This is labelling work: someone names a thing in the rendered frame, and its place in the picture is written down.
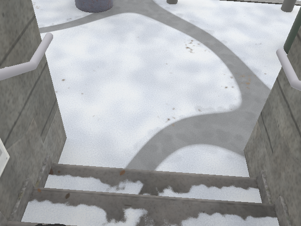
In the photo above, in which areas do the stairs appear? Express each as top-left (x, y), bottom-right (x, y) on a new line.
top-left (6, 163), bottom-right (279, 226)

